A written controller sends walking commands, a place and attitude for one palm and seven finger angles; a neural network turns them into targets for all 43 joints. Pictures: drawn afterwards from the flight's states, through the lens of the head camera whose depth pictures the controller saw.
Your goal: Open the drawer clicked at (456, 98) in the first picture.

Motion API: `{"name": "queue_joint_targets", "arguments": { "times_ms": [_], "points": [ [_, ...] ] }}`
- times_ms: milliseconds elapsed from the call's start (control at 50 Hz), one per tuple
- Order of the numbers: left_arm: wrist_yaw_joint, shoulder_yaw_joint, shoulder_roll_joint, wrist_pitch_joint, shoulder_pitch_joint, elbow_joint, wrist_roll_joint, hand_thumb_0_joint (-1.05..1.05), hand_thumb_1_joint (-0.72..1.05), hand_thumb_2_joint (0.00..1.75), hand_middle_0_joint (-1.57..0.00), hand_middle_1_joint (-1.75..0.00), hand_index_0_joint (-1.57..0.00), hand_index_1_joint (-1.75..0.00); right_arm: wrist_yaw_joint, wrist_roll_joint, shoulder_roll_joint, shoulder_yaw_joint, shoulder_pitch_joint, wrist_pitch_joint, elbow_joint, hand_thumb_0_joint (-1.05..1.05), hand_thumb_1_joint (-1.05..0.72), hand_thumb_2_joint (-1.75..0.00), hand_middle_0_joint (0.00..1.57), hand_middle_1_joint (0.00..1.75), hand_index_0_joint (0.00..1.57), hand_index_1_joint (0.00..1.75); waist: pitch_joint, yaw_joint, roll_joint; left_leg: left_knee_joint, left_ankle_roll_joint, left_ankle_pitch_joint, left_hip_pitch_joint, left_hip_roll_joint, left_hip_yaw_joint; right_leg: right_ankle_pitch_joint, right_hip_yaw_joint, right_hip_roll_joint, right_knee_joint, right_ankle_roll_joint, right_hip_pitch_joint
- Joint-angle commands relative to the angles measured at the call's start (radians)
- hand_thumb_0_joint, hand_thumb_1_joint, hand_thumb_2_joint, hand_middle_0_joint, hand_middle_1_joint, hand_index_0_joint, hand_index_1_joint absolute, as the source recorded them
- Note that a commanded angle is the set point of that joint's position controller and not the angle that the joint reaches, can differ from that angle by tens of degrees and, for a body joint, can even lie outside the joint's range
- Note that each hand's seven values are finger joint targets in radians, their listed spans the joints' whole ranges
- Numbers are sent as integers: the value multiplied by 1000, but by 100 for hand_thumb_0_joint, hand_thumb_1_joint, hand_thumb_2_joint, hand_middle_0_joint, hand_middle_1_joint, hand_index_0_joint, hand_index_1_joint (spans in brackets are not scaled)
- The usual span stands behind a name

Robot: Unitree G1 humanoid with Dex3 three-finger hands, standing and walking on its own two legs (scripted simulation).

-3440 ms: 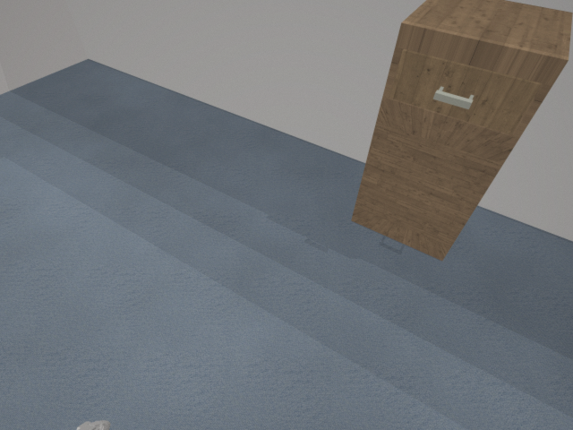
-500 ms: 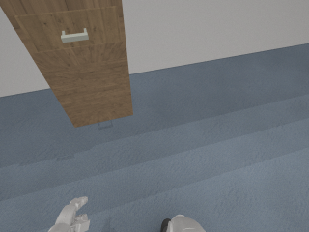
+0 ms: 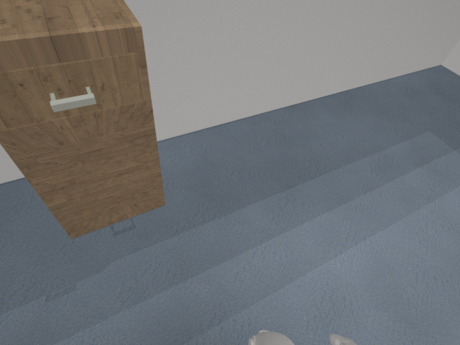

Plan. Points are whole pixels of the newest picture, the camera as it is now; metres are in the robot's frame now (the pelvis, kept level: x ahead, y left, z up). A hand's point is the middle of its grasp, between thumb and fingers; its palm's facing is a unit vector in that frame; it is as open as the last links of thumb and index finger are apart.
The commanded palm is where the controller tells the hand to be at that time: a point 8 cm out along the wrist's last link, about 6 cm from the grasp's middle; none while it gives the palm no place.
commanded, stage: walk to a spot facing it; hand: left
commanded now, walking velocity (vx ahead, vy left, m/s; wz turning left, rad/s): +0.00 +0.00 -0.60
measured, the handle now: (72, 97) +0.68 +0.49 -0.03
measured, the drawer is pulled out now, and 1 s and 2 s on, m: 0.00 0.00 0.00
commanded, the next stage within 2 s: turn to face it in 1.22 s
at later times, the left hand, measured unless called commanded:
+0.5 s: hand (178, 321) +0.19 +0.11 -0.15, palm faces -0.30 -0.91 -0.28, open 7.4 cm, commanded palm none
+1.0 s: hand (169, 308) +0.21 +0.13 -0.18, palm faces -0.52 -0.84 -0.18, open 7.4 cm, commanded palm none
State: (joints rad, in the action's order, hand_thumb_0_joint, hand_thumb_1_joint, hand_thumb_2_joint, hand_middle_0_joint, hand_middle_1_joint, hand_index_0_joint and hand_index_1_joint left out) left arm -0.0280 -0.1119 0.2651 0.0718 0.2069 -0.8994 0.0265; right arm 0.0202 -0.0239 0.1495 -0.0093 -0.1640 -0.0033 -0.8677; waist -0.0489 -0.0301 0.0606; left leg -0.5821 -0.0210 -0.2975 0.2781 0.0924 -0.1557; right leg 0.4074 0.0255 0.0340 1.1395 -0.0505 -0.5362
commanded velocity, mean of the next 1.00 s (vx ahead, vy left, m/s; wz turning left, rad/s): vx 0.04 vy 0.00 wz -0.60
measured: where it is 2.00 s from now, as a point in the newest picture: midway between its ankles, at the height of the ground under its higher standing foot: outside the picture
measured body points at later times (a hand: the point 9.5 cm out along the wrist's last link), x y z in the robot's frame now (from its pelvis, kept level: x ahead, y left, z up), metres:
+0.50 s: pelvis +0.00 -0.05 -0.01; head +0.04 -0.08 +0.44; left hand +0.20 +0.15 -0.13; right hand -0.07 -0.30 -0.17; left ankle +0.01 +0.11 -0.66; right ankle -0.02 -0.12 -0.73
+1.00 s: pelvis +0.06 -0.02 +0.00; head +0.11 +0.00 +0.45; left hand +0.24 +0.18 -0.16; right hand +0.01 -0.29 -0.11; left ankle +0.10 +0.07 -0.73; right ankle -0.03 -0.11 -0.68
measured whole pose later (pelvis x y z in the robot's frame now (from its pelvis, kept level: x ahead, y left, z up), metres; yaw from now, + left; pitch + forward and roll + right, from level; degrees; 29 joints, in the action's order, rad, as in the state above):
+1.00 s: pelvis +0.06 -0.02 +0.00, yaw -37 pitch +0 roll -2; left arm -0.03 -0.10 0.26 0.07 0.27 -0.96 0.02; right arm 0.02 -0.03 0.20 -0.01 -0.18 0.00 -0.87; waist -0.04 -0.03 0.06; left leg -0.54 -0.03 -0.32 0.22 0.06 -0.13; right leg 0.46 0.04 0.05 0.98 -0.03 -0.42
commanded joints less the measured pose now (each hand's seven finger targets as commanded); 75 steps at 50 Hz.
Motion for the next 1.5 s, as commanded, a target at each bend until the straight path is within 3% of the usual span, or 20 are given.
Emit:
{"name": "queue_joint_targets", "arguments": {
  "times_ms": [0,240,320,340,360,400,480,780,840,880,900,960,1040,1240,1300,1320,1340,1360,1400,1480],
  "points": [
    [-4,-9,37,-18,22,68,-2,0,90,90,-20,-30,-20,-30,17,3,187,-66,-27,-21,56,0,-90,-90,20,30,20,30,71,25,-217,263,-69,334,-165,232,106,-54,-14,-67,133,-30,-94],
    [-1,10,1,-24,-79,77,-5,0,90,90,-20,-30,-20,-30,-1,-5,235,-105,-127,-3,-32,0,-90,-90,20,30,20,30,63,85,-294,191,-93,454,-228,320,-29,45,-139,-88,-304,-4,64],
    [10,5,35,-53,22,51,-4,0,90,90,-20,-30,-20,-30,-10,0,242,-110,-112,2,-31,0,-90,-90,20,30,20,30,132,16,-217,-53,5,469,-157,290,-121,-198,-153,-63,-659,47,324],
    [25,-11,139,-67,92,30,5,0,90,90,-20,-30,-20,-30,-20,11,200,-102,-134,7,-11,0,-90,-90,20,30,20,30,184,-19,28,-267,68,249,71,224,-149,-414,62,-221,-742,114,559],
    [39,-30,239,-73,149,13,-3,0,90,90,-20,-30,-20,-30,-22,8,125,-71,-78,11,48,0,-90,-90,20,30,20,30,182,-46,253,-504,114,-324,342,71,-80,-856,370,-447,-745,223,629],
    [53,-32,220,-62,107,17,-14,0,90,90,-20,-30,-20,-30,4,13,141,-70,-1,29,59,0,-90,-90,20,30,20,30,136,-39,204,-633,103,-312,385,65,117,-818,336,-405,-750,269,529],
    [49,3,125,-65,-57,67,-14,0,90,90,-20,-30,-20,-30,-1,-1,158,-75,-60,41,-6,0,-90,-90,20,30,20,30,74,40,68,-572,127,-85,291,57,122,-679,163,-263,-766,206,387],
    [29,-9,173,-65,6,56,-5,0,90,90,-20,-30,-20,-30,-9,9,172,-64,54,8,75,0,-90,-90,20,30,20,30,56,-7,85,-147,93,-143,128,-48,125,-211,420,-230,-824,244,346],
    [29,-5,147,-53,-46,64,-15,0,90,90,-20,-30,-20,-30,6,14,177,-61,-74,-3,39,0,-90,-90,20,30,20,30,63,65,41,161,76,31,-165,-56,112,-245,370,-139,-693,160,175],
    [14,14,43,-48,-4,97,-22,0,90,90,-20,-30,-20,-30,11,-2,342,-87,-154,-6,36,0,-90,-90,20,30,20,30,89,79,-403,369,-63,-70,-343,361,528,201,77,66,-286,45,-118],
    [11,3,88,-47,-19,88,-5,0,90,90,-20,-30,-20,-30,11,-4,329,-80,-129,-3,45,0,-90,-90,20,30,20,30,47,85,-326,393,-107,-115,-200,422,547,194,49,-6,-129,27,-90],
    [-10,-9,77,-37,1,45,3,0,90,90,-20,-30,-20,-30,16,-3,231,-52,-21,-13,59,0,-90,-90,20,30,20,30,-29,21,-203,349,-59,167,-106,267,268,16,12,-58,32,3,-59],
    [-9,4,37,-28,6,32,-5,0,90,90,-20,-30,-20,-30,21,4,211,-55,-106,-21,23,0,-90,-90,20,30,20,30,37,39,-218,237,-58,636,-253,222,75,-28,-38,-68,40,-20,-76],
    [-8,20,2,-30,-150,77,-2,0,90,90,-20,-30,-20,-30,6,-4,229,-91,-176,-7,-47,0,-90,-90,20,30,20,30,5,88,-273,154,-76,673,-266,275,-49,-21,-150,-74,-325,4,38],
    [0,17,18,-52,-90,67,1,0,90,90,-20,-30,-20,-30,0,0,244,-97,-174,-8,-54,0,-90,-90,20,30,20,30,60,45,-257,12,-37,827,-256,268,-81,-83,-173,-31,-504,44,193],
    [9,15,43,-69,16,35,4,0,90,90,-20,-30,-20,-30,-4,9,238,-93,-173,-10,-53,0,-90,-90,20,30,20,30,122,-11,-195,-142,0,802,-191,240,-100,-249,-156,-40,-659,59,373],
    [29,-1,146,-89,128,-3,13,0,90,90,-20,-30,-20,-30,-13,21,178,-77,-205,-7,-41,0,-90,-90,20,30,20,30,234,-48,50,-383,51,412,92,159,-117,-623,76,-247,-687,128,699],
    [40,-6,210,-92,188,-38,-7,0,90,90,-20,-30,-20,-30,-3,28,116,-55,-166,1,-16,0,-90,-90,20,30,20,30,308,-59,172,-603,85,-345,253,30,-26,-1085,285,-485,-649,265,757],
    [57,13,163,-87,112,-29,-11,0,90,90,-20,-30,-20,-30,11,25,97,-46,-100,17,-30,0,-90,-90,20,30,20,30,214,-42,107,-656,59,-329,238,31,145,-917,217,-441,-703,295,549],
    [62,56,64,-89,-103,5,-6,0,90,90,-20,-30,-20,-30,1,11,80,-36,-212,44,-125,0,-90,-90,20,30,20,30,52,68,70,-475,74,-166,128,28,122,-650,-58,-330,-772,200,291]
  ]
}}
